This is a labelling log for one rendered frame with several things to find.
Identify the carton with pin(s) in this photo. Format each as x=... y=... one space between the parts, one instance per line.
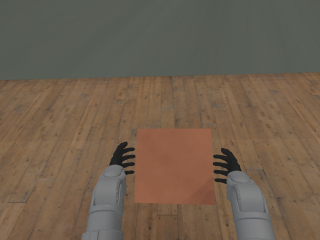
x=174 y=166

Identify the right robot forearm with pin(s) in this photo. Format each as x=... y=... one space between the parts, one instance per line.
x=249 y=208

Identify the right robot hand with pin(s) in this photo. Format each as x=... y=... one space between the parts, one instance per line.
x=231 y=165

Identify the left robot forearm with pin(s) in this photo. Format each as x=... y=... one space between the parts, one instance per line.
x=107 y=206

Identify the left robot hand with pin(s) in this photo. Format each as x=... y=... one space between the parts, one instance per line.
x=117 y=158

